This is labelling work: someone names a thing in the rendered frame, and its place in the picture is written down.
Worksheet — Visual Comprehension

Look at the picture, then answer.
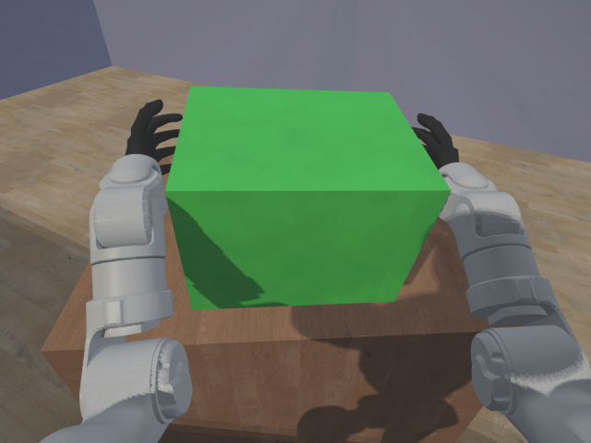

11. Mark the carton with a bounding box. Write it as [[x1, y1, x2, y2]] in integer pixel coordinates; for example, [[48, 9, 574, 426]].
[[165, 86, 451, 310]]

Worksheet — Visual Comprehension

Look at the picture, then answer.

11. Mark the right robot forearm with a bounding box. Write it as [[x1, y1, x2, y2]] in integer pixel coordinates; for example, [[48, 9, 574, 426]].
[[438, 162, 591, 377]]

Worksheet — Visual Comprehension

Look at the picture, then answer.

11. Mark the robot right upper arm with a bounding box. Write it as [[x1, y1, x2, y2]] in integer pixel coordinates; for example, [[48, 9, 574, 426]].
[[471, 325, 591, 443]]

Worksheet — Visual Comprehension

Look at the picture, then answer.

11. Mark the pedestal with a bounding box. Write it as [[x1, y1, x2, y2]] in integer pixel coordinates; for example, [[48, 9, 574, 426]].
[[41, 154, 525, 443]]

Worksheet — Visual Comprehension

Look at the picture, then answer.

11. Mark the left robot hand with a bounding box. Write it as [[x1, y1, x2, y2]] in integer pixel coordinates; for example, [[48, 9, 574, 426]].
[[125, 100, 183, 175]]

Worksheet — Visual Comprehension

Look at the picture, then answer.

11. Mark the right robot hand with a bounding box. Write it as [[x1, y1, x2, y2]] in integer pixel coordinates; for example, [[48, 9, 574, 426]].
[[412, 114, 459, 170]]

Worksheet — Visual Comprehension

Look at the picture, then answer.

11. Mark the left robot forearm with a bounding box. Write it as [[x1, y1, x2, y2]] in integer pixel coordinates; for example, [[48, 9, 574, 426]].
[[79, 154, 174, 418]]

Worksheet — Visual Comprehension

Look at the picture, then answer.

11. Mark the robot left upper arm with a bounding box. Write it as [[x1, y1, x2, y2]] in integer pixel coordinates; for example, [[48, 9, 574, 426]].
[[39, 337, 193, 443]]

